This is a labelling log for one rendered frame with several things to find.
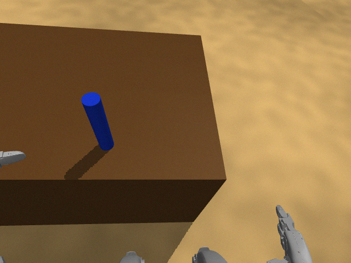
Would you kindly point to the can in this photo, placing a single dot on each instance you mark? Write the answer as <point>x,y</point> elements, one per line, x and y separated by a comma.
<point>94,109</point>

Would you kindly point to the left robot hand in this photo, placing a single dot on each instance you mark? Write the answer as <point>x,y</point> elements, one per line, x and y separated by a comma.
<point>11,157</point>

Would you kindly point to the right robot hand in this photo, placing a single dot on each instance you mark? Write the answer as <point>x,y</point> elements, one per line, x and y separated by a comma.
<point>292,241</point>

